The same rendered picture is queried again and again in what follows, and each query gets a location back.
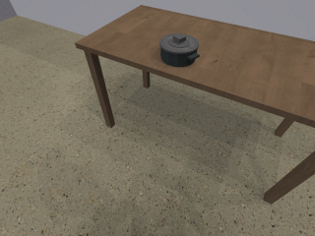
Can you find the knob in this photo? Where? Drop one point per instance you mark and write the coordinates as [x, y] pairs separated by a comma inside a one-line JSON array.
[[179, 37]]

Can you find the lid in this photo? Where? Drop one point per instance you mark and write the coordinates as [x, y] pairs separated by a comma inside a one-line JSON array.
[[187, 46]]

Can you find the pot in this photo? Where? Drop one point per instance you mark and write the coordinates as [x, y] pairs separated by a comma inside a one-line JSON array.
[[178, 60]]

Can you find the table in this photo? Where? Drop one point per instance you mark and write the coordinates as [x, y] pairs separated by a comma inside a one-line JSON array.
[[269, 71]]

